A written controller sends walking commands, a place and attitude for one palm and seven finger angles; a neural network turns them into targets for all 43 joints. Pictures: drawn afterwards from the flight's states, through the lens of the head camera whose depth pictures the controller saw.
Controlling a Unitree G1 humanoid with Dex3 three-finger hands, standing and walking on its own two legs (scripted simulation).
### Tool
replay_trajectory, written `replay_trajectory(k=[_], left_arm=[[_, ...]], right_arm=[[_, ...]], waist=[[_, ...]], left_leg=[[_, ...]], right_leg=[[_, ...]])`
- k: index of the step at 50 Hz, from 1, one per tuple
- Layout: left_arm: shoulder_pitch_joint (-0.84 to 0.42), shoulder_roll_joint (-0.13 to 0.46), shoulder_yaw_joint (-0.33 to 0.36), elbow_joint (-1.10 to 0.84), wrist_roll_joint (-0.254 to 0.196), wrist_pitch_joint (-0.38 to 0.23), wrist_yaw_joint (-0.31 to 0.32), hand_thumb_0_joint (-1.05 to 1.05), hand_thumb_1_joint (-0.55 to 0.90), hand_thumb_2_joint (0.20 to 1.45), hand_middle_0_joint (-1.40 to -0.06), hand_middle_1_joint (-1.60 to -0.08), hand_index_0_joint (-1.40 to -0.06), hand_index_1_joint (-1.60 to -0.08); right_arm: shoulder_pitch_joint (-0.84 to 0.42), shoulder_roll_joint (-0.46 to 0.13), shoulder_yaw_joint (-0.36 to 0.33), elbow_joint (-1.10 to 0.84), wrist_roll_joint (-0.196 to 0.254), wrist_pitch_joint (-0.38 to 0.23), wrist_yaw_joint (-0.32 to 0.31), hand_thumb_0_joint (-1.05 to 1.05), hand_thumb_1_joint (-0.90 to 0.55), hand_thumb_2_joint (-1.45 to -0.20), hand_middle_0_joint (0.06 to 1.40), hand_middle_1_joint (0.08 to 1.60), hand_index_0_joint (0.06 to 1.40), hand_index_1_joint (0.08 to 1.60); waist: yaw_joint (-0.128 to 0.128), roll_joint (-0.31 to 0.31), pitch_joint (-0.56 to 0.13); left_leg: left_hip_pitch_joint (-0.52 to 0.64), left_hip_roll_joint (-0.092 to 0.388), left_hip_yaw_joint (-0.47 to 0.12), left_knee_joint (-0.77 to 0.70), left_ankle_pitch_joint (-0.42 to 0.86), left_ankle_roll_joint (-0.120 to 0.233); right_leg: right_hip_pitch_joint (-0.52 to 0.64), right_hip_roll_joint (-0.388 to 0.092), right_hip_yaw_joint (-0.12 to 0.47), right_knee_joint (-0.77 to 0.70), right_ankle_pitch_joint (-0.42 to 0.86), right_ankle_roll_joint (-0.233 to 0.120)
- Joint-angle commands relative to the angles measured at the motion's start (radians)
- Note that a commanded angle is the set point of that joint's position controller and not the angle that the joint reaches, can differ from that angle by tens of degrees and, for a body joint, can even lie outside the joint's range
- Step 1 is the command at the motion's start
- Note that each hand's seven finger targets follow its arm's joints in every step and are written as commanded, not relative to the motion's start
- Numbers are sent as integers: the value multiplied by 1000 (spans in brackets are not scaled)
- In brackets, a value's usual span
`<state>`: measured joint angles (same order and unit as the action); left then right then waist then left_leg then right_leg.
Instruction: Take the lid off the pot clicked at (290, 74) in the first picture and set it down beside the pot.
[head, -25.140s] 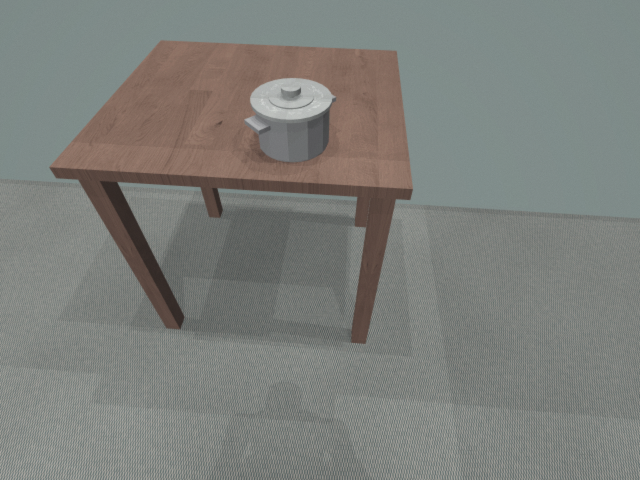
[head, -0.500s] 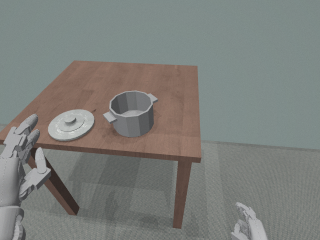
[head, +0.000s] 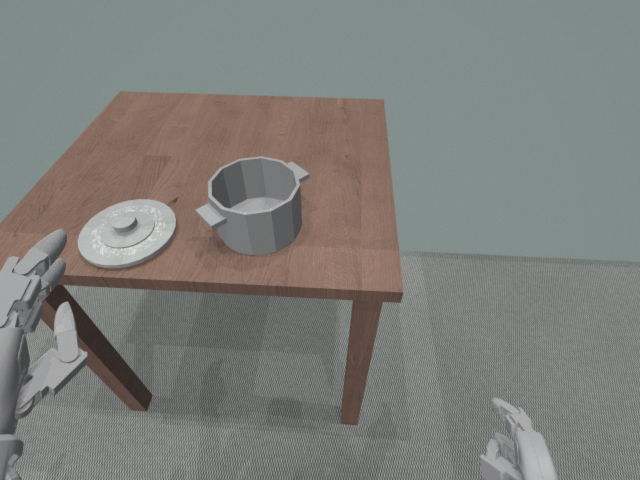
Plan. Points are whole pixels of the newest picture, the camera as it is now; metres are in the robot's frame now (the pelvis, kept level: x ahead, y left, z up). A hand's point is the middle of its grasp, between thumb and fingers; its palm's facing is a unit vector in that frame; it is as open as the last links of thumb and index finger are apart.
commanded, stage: step back with the hand held close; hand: left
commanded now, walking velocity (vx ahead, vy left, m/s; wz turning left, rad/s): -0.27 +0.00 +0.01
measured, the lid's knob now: (124, 222) +0.51 +0.40 -0.01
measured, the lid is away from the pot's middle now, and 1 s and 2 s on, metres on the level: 0.24 0.24 0.24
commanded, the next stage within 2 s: stop stepping back and stand still in 1.32 s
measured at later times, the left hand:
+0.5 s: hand (19, 424) +0.13 +0.25 +0.16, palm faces +0.41 -0.81 -0.42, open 7.4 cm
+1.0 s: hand out of the picture +0.09 +0.24 +0.17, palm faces +0.41 -0.81 -0.41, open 7.4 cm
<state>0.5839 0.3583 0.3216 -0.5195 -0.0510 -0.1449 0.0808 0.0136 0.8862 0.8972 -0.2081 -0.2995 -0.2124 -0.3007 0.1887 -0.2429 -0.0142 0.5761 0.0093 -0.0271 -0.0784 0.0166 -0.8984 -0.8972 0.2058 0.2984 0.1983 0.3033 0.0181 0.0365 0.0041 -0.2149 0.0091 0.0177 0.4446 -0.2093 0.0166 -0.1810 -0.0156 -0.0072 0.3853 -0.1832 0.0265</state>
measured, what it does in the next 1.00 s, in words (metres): lifts its left foot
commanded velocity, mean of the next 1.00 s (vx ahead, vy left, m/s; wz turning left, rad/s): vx -0.34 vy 0.00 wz -0.02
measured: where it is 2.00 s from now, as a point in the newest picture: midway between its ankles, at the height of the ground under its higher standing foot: outside the picture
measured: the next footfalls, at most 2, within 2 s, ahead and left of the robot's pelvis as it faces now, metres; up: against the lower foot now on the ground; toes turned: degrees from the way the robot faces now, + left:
right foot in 1.14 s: -0.09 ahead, -0.12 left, +0.00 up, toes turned +1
left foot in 1.36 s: -0.10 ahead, +0.10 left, +0.00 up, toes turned -1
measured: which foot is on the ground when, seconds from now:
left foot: down 0.00-1.00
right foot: down 0.00-0.94, up 0.96-1.00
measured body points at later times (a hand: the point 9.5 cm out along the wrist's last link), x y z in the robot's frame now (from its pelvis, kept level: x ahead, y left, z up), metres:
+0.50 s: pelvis -0.06 +0.01 -0.02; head -0.05 +0.02 +0.43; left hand +0.10 +0.29 +0.19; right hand +0.11 -0.22 -0.09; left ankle +0.02 +0.11 -0.74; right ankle +0.01 -0.14 -0.74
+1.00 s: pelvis -0.10 +0.00 -0.02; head -0.09 +0.02 +0.43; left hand +0.06 +0.28 +0.19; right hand +0.08 -0.24 -0.09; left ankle -0.03 +0.11 -0.74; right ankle -0.03 -0.13 -0.72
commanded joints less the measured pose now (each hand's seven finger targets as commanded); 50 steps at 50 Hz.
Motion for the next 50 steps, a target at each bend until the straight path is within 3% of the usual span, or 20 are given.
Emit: replay_trajectory(k=[1,4,11,15,23,28,31,34,35,37,39,40,41,42,44,45,46,48,49,50], left_arm=[[-6,182,146,-253,-9,-81,29,0,900,900,-200,-300,-200,-300],[8,187,157,-265,-7,-90,35,0,900,900,-200,-300,-200,-300],[3,171,163,-278,9,-122,48,0,900,900,-200,-300,-200,-300],[-8,163,163,-285,15,-138,55,0,900,900,-200,-300,-200,-300],[-48,172,159,-278,21,-156,78,0,900,900,-200,-300,-200,-300],[-53,167,158,-270,26,-170,84,0,900,900,-200,-300,-200,-300],[-29,156,169,-276,32,-182,76,0,900,900,-200,-300,-200,-300],[-29,164,184,-284,33,-186,68,0,900,900,-200,-300,-200,-300],[-29,169,194,-269,33,-189,66,0,900,900,-200,-300,-200,-300],[-41,176,194,-288,28,-190,64,0,900,900,-200,-300,-200,-300],[-59,203,192,-294,17,-177,76,0,900,900,-200,-300,-200,-300],[-55,194,181,-280,16,-164,82,0,900,900,-200,-300,-200,-300],[-64,184,169,-282,17,-155,84,0,900,900,-200,-300,-200,-300],[-69,178,163,-286,18,-152,84,0,900,900,-200,-300,-200,-300],[-61,178,166,-279,20,-153,87,0,900,900,-200,-300,-200,-300],[-54,163,158,-295,14,-164,86,0,900,900,-200,-300,-200,-300],[-52,175,169,-325,15,-176,86,0,900,900,-200,-300,-200,-300],[-14,172,183,-300,4,-185,76,0,900,900,-200,-300,-200,-300],[-30,173,192,-334,0,-176,76,0,900,900,-200,-300,-200,-300],[-29,173,188,-338,-9,-172,78,0,900,900,-200,-300,-200,-300]], right_arm=[[-98,-103,-42,-186,11,-42,-6,0,-900,-900,200,300,200,300],[-93,-104,-45,-192,11,-45,-6,0,-900,-900,200,300,200,300],[-77,-115,-47,-203,11,-78,-5,0,-900,-900,200,300,200,300],[-63,-114,-47,-197,8,-103,-6,0,-900,-900,200,300,200,300],[-49,-108,-43,-155,-7,-139,-14,0,-900,-900,200,300,200,300],[-61,-114,-44,-151,-7,-147,-13,0,-900,-900,200,300,200,300],[-64,-119,-50,-161,-4,-155,-8,0,-900,-900,200,300,200,300],[-69,-114,-53,-167,-5,-159,-6,0,-900,-900,200,300,200,300],[-69,-113,-55,-164,-5,-160,-4,0,-900,-900,200,300,200,300],[-51,-99,-61,-157,-6,-159,1,0,-900,-900,200,300,200,300],[-44,-82,-65,-123,-12,-145,9,0,-900,-900,200,300,200,300],[-46,-66,-63,-107,-16,-130,16,0,-900,-900,200,300,200,300],[-55,-59,-60,-107,-15,-117,20,0,-900,-900,200,300,200,300],[-63,-53,-56,-107,-13,-110,20,0,-900,-900,200,300,200,300],[-60,-60,-47,-108,-14,-102,14,0,-900,-900,200,300,200,300],[-71,-86,-53,-116,-14,-104,5,0,-900,-900,200,300,200,300],[-79,-115,-60,-133,-13,-113,-1,0,-900,-900,200,300,200,300],[-68,-95,-72,-135,-13,-146,0,0,-900,-900,200,300,200,300],[-56,-88,-76,-130,-28,-157,1,0,-900,-900,200,300,200,300],[-47,-75,-75,-114,-32,-167,5,0,-900,-900,200,300,200,300]], waist=[[1,7,-148],[0,37,-138],[-11,70,-71],[-18,55,-65],[-27,13,-53],[-27,67,-51],[-22,127,-88],[-21,104,-87],[-21,96,-73],[-24,-50,-80],[-28,-202,-93],[-29,-239,-128],[-35,-228,-140],[-39,-213,-134],[-52,-139,-98],[-48,-3,-87],[-41,154,-105],[-43,267,-162],[-43,248,-123],[-38,167,-104]], left_leg=[[4,60,-45,-59,281,24],[-54,72,-55,-74,217,27],[-330,93,-104,-136,-238,53],[-387,94,-118,-117,-361,58],[-250,64,-105,-24,-328,29],[-344,103,-143,-99,-377,43],[-490,161,-191,-184,-441,76],[-564,163,-182,-160,-455,87],[-588,152,-169,-129,-476,90],[-489,65,-92,34,-425,49],[-233,-22,-36,307,-278,-14],[-155,-28,-30,412,-224,-20],[-129,-24,-35,460,-216,-16],[-112,-9,-48,429,-217,-10],[-91,25,-73,130,-151,5],[-140,81,-142,-15,-106,35],[-257,197,-248,-111,-51,79],[-389,328,-352,-252,-206,148],[-395,346,-364,-238,-157,173],[-300,325,-321,-158,37,172]], right_leg=[[52,-24,4,31,255,-9],[61,-18,4,62,210,-8],[123,-3,18,132,58,-10],[96,-8,35,135,-21,-13],[-127,-45,78,8,-220,-39],[-56,-6,42,91,-173,-25],[118,44,10,261,-34,-8],[160,49,31,311,19,-6],[154,35,60,296,13,-12],[26,-38,160,137,-37,-43],[-253,-212,345,-102,-182,-132],[-292,-276,352,-140,-158,-164],[-301,-286,325,-133,-96,-170],[-303,-275,283,-107,-39,-160],[-289,-180,191,3,-4,-103],[-245,-72,114,114,-9,-57],[-133,24,28,285,7,-10],[-54,97,53,603,-246,-6],[-121,94,83,696,-290,-11],[-198,77,97,630,-320,-18]])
